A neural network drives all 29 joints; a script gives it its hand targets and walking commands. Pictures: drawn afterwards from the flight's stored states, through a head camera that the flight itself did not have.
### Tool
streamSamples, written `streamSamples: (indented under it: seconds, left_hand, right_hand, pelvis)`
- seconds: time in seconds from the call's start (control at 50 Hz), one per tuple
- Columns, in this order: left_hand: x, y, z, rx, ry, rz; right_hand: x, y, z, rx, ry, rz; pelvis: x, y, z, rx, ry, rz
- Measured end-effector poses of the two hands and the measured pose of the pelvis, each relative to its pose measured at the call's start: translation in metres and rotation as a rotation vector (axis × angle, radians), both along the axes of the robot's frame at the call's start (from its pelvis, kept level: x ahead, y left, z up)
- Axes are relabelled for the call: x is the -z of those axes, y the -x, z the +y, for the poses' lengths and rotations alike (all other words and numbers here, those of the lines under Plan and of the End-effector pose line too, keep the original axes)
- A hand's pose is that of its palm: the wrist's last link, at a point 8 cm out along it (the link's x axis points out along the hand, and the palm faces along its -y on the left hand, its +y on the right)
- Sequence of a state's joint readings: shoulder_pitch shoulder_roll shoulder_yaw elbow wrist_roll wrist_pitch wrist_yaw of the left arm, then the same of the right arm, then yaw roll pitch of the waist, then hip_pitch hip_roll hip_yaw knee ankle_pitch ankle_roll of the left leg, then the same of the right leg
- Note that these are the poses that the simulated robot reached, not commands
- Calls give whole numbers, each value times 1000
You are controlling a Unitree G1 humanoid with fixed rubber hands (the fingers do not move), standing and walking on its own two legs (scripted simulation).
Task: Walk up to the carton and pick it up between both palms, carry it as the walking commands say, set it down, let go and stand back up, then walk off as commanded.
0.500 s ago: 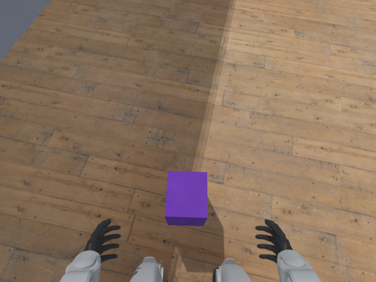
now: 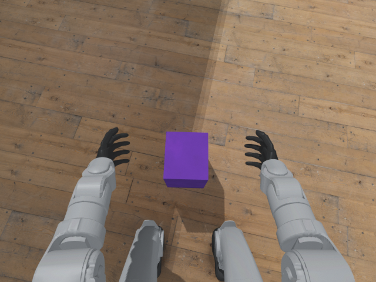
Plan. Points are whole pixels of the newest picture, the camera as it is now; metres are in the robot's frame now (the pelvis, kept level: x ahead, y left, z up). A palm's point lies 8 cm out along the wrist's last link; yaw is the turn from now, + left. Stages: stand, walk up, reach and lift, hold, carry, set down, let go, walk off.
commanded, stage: reach and lift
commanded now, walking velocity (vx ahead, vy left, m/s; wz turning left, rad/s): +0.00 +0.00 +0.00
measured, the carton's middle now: (186, 162) +0.49 +0.01 -0.56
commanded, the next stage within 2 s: none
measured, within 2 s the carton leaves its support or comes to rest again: neither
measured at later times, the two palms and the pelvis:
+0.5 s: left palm (118, 119) +0.49 +0.19 -0.13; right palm (249, 117) +0.50 -0.15 -0.13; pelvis +0.02 +0.00 -0.02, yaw +0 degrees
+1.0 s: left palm (130, 137) +0.49 +0.19 -0.26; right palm (239, 139) +0.49 -0.15 -0.27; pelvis +0.00 +0.00 -0.13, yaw +0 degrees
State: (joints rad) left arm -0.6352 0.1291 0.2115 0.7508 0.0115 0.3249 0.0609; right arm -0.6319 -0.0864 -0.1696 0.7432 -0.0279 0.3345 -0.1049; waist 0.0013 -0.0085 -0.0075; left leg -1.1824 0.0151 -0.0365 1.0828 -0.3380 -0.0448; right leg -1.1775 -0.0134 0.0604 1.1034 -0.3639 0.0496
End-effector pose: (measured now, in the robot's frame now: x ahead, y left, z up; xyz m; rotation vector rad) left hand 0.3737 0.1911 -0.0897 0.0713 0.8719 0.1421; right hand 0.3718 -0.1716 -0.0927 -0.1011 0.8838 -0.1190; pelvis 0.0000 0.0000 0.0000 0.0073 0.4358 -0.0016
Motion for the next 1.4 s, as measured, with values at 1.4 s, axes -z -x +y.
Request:
streamSamples:
  seconds: [1.4]
  left_hand:
    - [284, -123, -11, 26, 1, -201]
  right_hand:
    - [283, -124, 21, -4, -23, -203]
  pelvis:
    - [221, 24, 3, -2, 18, 388]
